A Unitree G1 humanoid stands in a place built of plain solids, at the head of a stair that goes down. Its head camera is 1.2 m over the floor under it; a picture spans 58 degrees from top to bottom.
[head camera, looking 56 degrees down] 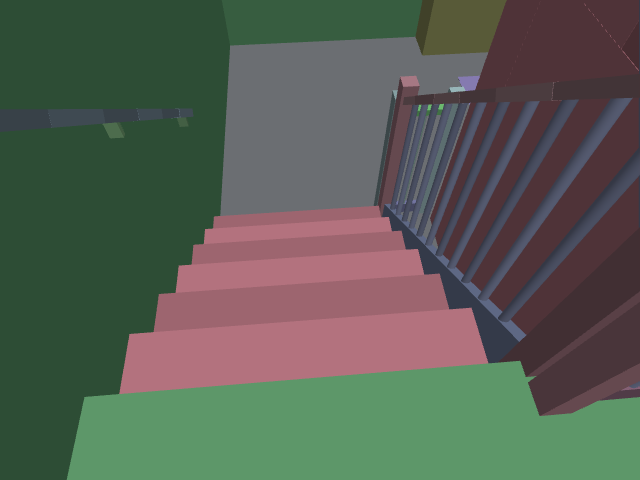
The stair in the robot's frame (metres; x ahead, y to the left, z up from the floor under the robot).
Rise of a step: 0.21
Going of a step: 0.26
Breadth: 1.20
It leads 5 degrees to the left of straight ahead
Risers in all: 7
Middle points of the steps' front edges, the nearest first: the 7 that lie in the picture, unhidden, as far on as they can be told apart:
0.35 0.04 0.00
0.61 0.06 -0.21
0.88 0.08 -0.43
1.14 0.10 -0.64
1.40 0.12 -0.86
1.67 0.14 -1.07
1.93 0.17 -1.28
